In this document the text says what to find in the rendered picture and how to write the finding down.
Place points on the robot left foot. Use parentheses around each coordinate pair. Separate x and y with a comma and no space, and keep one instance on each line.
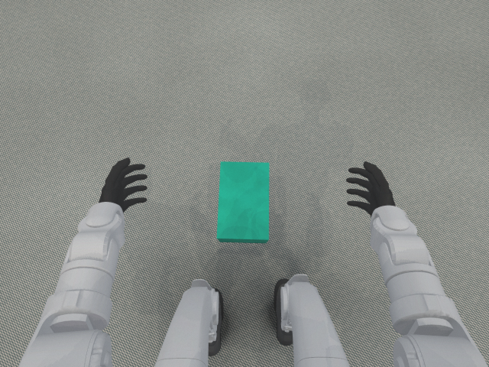
(215,346)

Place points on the carton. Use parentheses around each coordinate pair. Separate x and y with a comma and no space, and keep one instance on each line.
(243,214)

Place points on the robot left forearm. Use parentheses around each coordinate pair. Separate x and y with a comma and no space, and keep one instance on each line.
(81,300)

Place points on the robot right upper arm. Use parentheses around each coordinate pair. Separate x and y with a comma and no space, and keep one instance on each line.
(413,350)

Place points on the robot right hand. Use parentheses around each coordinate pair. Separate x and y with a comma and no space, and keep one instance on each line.
(379,192)

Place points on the robot left hand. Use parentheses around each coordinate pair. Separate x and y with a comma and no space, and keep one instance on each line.
(114,190)

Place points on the left robot thigh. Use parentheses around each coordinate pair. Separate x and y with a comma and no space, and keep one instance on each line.
(187,341)

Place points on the robot right forearm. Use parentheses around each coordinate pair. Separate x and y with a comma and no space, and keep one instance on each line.
(418,302)

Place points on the robot left upper arm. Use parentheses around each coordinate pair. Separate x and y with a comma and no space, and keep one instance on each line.
(85,348)

